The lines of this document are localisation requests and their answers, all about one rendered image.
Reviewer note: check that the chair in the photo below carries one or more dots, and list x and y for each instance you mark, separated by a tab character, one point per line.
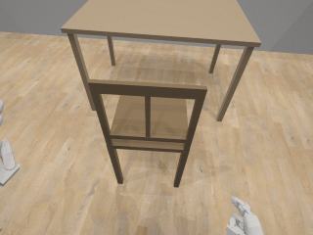
149	116

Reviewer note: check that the robot left hand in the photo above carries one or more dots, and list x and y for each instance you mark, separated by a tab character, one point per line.
8	167

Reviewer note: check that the robot right hand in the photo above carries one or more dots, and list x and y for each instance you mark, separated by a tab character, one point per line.
248	225

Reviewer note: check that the table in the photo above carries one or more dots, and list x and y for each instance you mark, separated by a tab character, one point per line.
220	22

